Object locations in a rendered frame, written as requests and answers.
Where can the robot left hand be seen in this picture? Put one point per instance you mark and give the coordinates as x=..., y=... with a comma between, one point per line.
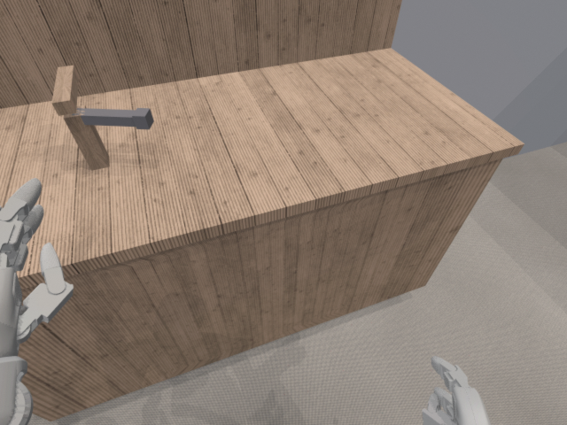
x=19, y=219

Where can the tap lever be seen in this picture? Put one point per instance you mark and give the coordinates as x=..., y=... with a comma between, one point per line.
x=140, y=118

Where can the robot right hand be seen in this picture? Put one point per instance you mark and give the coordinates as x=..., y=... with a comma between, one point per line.
x=463, y=407

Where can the counter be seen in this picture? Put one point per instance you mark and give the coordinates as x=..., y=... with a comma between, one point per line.
x=298, y=169

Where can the robot left forearm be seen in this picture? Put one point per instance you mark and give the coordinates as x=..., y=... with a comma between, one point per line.
x=16, y=402

